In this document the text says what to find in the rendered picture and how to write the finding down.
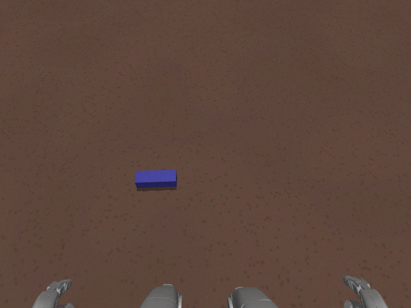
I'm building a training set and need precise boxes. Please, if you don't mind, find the right robot hand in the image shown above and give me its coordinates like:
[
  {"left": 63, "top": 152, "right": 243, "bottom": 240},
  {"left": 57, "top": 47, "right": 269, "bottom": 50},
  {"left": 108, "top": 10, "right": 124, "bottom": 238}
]
[{"left": 343, "top": 275, "right": 388, "bottom": 308}]

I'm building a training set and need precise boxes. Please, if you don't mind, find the carton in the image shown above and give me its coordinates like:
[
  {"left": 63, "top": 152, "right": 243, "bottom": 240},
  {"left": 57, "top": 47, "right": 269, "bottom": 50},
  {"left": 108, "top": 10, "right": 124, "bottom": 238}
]
[{"left": 135, "top": 169, "right": 177, "bottom": 188}]

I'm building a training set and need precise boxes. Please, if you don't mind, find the left robot hand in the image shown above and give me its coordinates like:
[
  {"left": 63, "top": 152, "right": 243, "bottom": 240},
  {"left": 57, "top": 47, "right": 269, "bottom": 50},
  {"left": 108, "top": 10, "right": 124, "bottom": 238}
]
[{"left": 32, "top": 279, "right": 74, "bottom": 308}]

